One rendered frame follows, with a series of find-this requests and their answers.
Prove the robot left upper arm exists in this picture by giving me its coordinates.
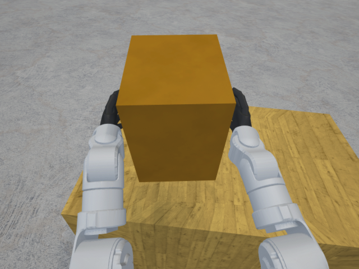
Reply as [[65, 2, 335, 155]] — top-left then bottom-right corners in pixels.
[[70, 238, 134, 269]]

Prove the right robot hand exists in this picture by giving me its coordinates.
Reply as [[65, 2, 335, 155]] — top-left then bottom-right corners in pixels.
[[230, 87, 252, 132]]

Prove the left robot hand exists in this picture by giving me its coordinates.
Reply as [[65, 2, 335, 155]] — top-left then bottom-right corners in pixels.
[[100, 90, 122, 129]]

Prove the pedestal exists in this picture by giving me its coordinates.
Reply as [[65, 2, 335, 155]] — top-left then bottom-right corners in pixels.
[[61, 106, 359, 269]]

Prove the left robot forearm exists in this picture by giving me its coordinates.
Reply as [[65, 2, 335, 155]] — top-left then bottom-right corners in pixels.
[[69, 124, 126, 269]]

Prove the robot right upper arm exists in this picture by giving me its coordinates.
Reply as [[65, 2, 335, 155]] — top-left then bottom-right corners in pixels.
[[259, 232, 328, 269]]

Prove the right robot forearm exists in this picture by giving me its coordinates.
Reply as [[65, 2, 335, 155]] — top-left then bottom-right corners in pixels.
[[228, 126, 329, 269]]

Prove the carton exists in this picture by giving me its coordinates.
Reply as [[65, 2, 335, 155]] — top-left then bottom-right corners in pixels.
[[116, 34, 236, 182]]

